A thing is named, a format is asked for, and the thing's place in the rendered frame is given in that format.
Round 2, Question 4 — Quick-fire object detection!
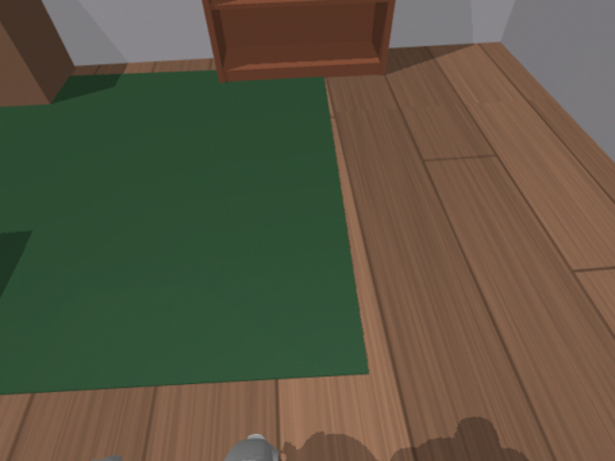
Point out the bookshelf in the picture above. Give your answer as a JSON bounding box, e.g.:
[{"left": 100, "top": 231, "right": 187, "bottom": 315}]
[{"left": 202, "top": 0, "right": 396, "bottom": 83}]

